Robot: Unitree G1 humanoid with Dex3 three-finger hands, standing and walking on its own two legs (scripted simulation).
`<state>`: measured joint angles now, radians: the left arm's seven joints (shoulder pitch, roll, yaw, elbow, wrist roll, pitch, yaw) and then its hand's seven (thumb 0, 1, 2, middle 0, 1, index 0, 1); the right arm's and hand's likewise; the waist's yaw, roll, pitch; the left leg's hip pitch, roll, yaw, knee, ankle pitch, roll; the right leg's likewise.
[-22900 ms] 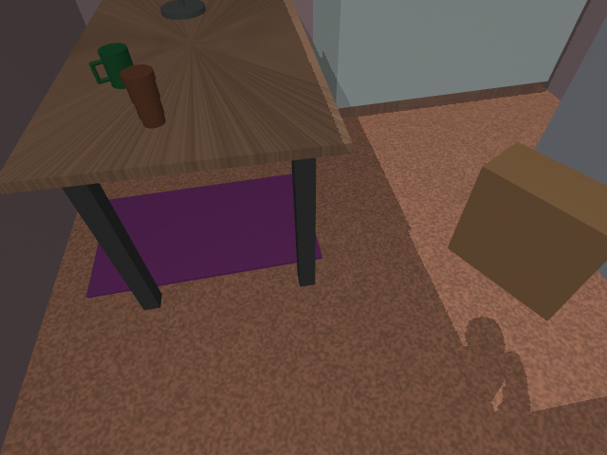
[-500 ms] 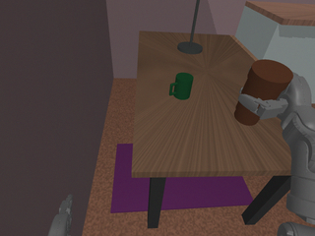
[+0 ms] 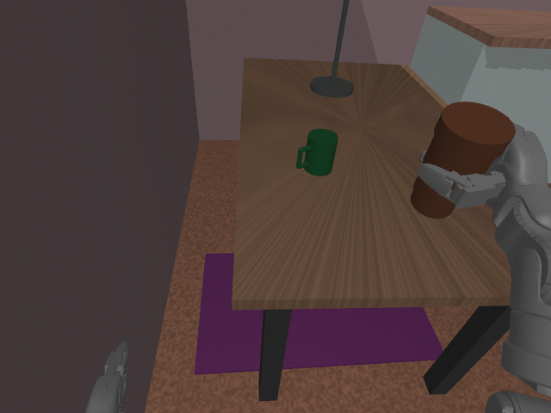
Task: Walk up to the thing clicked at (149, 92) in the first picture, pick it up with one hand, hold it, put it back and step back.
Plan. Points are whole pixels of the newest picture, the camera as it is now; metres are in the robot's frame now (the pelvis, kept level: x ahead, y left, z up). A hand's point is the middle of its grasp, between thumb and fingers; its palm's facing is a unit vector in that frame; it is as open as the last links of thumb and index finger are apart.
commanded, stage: hold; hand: right
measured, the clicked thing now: (451, 167) +0.34 -0.17 +0.26
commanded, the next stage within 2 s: crouch in 1.66 s
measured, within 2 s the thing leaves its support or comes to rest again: neither
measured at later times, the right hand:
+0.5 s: hand (444, 167) +0.34 -0.16 +0.26, palm faces +0.10 +1.00 +0.00, open 9.6 cm
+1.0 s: hand (447, 173) +0.33 -0.17 +0.25, palm faces +0.10 +0.99 +0.01, open 9.6 cm
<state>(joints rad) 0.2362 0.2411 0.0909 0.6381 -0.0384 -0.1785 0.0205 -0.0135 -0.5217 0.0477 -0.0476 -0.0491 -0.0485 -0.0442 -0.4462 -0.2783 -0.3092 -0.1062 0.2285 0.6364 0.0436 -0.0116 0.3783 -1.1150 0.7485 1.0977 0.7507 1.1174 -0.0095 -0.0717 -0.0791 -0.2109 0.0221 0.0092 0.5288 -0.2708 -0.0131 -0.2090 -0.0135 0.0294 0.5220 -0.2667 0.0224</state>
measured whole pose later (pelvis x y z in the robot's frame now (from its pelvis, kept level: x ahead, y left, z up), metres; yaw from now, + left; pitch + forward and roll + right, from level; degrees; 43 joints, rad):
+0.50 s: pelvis +0.00 +0.00 +0.00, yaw +0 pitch -3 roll +0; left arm 0.23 0.24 0.09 0.65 -0.04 -0.18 0.01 -0.01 -0.52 0.05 -0.05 -0.05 -0.05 -0.04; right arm -0.45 -0.27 -0.30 -0.07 0.23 0.65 0.04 -0.01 0.38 -1.12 0.75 1.10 0.75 1.12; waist 0.00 -0.07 -0.08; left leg -0.20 0.02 0.01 0.52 -0.26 -0.01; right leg -0.20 -0.01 0.03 0.51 -0.25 0.02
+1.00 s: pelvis -0.01 +0.00 +0.00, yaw +0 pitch -4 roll +0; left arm 0.22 0.23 0.10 0.65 -0.04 -0.19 0.02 -0.01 -0.52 0.05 -0.05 -0.05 -0.05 -0.04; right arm -0.43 -0.26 -0.30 -0.06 0.23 0.63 0.04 -0.01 0.38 -1.12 0.75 1.10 0.75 1.11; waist 0.00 -0.07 -0.07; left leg -0.20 0.02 0.01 0.51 -0.25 -0.01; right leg -0.19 -0.01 0.03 0.50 -0.25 0.02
